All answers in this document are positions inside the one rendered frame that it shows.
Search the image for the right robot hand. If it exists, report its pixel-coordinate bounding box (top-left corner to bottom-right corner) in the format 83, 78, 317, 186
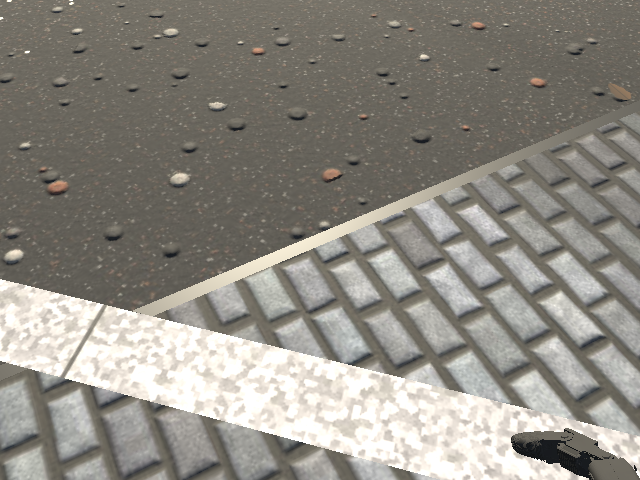
511, 428, 640, 480

